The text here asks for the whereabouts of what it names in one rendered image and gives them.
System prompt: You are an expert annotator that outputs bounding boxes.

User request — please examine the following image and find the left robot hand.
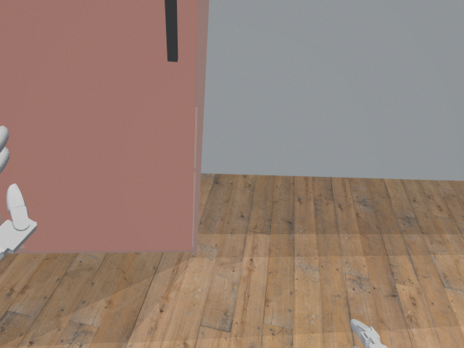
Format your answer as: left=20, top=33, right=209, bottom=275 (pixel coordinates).
left=0, top=126, right=37, bottom=260

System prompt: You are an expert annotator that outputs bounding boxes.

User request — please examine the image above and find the right robot hand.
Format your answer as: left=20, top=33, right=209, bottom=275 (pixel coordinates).
left=350, top=319, right=388, bottom=348

